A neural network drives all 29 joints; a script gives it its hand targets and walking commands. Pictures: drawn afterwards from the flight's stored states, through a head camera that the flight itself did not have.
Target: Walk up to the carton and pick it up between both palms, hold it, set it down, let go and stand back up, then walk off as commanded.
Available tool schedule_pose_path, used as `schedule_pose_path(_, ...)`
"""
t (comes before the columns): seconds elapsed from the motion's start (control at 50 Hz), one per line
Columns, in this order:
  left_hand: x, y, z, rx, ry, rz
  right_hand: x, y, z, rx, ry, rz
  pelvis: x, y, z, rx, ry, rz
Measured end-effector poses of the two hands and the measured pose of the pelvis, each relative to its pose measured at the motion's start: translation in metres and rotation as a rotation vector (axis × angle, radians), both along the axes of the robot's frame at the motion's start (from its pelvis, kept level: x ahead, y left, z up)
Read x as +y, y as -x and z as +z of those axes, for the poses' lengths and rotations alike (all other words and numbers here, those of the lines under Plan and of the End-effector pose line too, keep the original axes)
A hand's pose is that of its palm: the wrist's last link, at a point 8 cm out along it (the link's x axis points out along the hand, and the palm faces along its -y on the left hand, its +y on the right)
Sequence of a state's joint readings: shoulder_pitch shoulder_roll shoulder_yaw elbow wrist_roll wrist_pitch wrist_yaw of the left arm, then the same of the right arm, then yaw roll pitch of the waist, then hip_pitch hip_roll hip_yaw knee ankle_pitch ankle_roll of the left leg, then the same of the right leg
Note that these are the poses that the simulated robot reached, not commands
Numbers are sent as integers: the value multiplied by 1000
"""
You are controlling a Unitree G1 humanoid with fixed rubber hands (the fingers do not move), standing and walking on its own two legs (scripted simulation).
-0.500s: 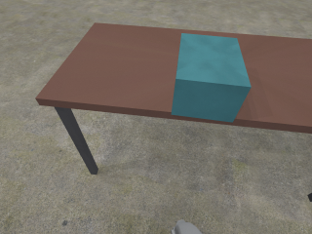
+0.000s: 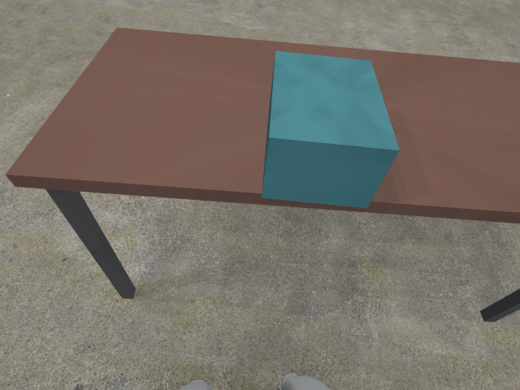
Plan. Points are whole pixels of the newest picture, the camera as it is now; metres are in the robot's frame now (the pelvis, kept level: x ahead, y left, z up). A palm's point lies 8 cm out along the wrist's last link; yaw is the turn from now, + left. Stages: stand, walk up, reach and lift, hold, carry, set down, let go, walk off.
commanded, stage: walk up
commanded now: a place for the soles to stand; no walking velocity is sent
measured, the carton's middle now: (319, 125) +0.62 -0.11 +0.05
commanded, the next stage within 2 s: none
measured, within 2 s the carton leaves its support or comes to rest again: neither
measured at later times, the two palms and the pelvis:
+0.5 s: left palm out of the picture +0.11 +0.24 -0.12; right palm out of the picture +0.06 -0.39 -0.09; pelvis +0.02 -0.06 -0.01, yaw -4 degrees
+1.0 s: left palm out of the picture +0.16 +0.25 -0.12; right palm out of the picture +0.06 -0.37 -0.09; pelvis +0.03 -0.04 -0.01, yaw -7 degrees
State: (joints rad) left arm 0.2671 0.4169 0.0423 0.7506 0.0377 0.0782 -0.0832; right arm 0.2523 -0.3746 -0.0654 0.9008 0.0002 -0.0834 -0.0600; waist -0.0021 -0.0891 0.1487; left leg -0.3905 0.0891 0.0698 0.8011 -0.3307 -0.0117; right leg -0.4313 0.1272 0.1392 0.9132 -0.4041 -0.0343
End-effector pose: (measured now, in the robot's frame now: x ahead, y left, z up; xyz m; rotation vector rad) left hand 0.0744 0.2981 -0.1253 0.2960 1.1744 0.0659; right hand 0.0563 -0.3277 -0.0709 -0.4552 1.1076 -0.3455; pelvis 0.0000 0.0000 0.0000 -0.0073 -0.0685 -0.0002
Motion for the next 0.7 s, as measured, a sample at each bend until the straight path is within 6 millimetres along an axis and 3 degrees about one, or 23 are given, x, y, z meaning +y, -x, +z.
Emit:
schedule_pose_path(0.16,-10,-24,1,-6,-2,-61,-18,31,13,49,30,-65,-13,-4,5,12,-1,-47)
schedule_pose_path(0.28,-35,-34,2,-13,-43,-90,-45,36,-11,49,-9,-93,-41,-7,-6,9,-51,-72)
schedule_pose_path(0.36,-54,-29,2,-32,-56,-78,-58,26,-32,52,-46,-100,-58,-12,-15,-13,-22,-73)
schedule_pose_path(0.48,-61,-31,10,-26,-71,-69,-64,0,-24,16,-51,-85,-64,-20,-7,-4,-20,-75)
schedule_pose_path(0.58,-54,-42,6,-43,-75,-74,-57,-14,-20,18,-39,-80,-56,-29,-8,13,-5,-76)
schedule_pose_path(0.7,-35,-52,-8,-17,-43,-78,-35,-24,-9,-1,-3,-74,-32,-38,-8,27,18,-87)
